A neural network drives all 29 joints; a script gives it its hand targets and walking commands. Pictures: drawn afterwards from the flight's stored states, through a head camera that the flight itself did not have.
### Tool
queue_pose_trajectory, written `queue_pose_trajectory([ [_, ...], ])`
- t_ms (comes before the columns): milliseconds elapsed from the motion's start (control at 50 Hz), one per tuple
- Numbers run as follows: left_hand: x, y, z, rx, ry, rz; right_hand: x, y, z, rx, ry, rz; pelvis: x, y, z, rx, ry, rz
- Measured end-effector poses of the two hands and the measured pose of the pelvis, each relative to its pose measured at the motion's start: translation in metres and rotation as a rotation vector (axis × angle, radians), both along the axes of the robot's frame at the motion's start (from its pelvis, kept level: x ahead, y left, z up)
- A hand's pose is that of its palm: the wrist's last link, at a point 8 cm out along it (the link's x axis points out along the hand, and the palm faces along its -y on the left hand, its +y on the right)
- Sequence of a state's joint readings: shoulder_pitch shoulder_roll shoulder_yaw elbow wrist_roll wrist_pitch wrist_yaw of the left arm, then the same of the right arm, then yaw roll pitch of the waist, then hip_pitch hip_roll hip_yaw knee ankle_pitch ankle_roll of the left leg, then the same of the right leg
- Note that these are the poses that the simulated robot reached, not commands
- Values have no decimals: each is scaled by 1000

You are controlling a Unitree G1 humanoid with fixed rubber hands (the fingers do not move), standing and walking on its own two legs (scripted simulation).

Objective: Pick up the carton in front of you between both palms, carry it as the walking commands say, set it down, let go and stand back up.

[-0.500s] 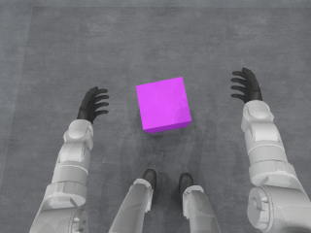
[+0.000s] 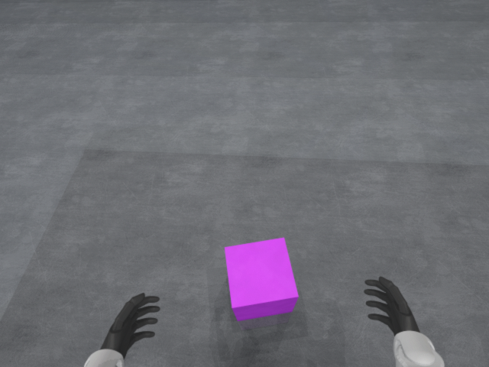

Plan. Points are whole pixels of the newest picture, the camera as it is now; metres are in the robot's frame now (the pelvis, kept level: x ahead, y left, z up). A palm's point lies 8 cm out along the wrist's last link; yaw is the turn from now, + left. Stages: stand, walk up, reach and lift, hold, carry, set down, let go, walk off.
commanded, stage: let go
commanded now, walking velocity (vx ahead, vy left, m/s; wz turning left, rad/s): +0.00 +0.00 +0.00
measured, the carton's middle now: (259, 281) +0.44 +0.03 -0.64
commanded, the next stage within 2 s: stand in 0.64 s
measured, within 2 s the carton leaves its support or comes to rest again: neither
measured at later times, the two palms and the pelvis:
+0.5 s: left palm (124, 350) +0.16 +0.22 -0.05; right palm out of the picture +0.15 -0.25 -0.06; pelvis +0.00 -0.02 +0.01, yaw +1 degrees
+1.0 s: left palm out of the picture +0.13 +0.26 -0.11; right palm out of the picture +0.13 -0.24 -0.09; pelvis +0.04 +0.00 +0.00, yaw +3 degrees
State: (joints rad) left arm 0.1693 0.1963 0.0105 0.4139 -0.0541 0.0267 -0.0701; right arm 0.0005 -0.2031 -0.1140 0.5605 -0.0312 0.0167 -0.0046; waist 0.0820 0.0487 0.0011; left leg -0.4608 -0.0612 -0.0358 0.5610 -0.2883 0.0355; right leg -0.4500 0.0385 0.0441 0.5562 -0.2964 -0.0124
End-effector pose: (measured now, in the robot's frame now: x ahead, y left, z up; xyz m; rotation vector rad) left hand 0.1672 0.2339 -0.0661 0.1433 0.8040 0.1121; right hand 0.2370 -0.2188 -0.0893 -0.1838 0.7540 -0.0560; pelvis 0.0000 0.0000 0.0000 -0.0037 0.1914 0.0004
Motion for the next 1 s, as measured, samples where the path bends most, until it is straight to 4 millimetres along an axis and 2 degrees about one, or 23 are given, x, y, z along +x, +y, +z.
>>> queue_pose_trajectory([
  [100,-7,-6,8,0,-3,-13,-27,-11,14,4,9,-6,5,-7,6,5,-92,6],
  [320,-1,-24,9,2,-15,-55,-74,-34,34,-1,40,-27,4,-20,10,8,-226,4],
  [440,-5,-22,11,30,5,-40,-82,-36,32,0,36,-33,-1,-21,8,6,-264,7],
  [660,-10,-9,15,73,3,-12,-87,-26,27,-22,31,-19,-8,-15,6,6,-283,21],
  [720,-14,-1,5,108,-36,-22,-100,-34,22,-97,74,-13,-3,-13,6,5,-222,31],
  [840,-33,10,-25,88,40,-16,-122,-44,11,-137,174,-39,13,-8,5,5,-150,37],
  [1000,-36,24,-40,83,110,21,-109,-25,-1,-122,210,-32,35,4,1,2,-121,49],
])
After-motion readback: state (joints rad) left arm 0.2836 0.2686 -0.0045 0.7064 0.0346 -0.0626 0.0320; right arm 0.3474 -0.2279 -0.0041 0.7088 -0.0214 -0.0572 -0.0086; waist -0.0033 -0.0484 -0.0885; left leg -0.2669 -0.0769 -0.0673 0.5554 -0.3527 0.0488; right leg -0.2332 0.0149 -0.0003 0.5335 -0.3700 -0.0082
